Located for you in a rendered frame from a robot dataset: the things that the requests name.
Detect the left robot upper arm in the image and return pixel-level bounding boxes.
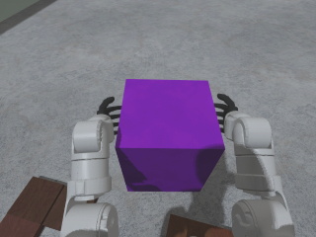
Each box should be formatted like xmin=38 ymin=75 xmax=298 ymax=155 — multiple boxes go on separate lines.
xmin=61 ymin=202 xmax=119 ymax=237

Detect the robot right hand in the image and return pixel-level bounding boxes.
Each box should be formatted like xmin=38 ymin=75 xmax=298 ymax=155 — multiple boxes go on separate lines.
xmin=214 ymin=94 xmax=238 ymax=133

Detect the robot left hand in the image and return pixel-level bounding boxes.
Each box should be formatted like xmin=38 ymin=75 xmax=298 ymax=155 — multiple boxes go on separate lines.
xmin=97 ymin=97 xmax=121 ymax=135

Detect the robot right forearm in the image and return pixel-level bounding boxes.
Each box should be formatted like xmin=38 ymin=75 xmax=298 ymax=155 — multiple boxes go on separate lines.
xmin=223 ymin=111 xmax=295 ymax=235

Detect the robot left forearm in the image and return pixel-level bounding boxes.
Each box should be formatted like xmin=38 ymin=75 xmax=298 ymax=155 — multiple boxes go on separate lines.
xmin=60 ymin=114 xmax=115 ymax=237

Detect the carton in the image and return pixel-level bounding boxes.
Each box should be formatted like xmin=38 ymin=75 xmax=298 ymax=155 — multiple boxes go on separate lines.
xmin=115 ymin=79 xmax=225 ymax=193

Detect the right robot upper arm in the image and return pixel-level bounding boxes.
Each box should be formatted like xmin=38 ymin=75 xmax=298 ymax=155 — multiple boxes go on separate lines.
xmin=231 ymin=199 xmax=295 ymax=237

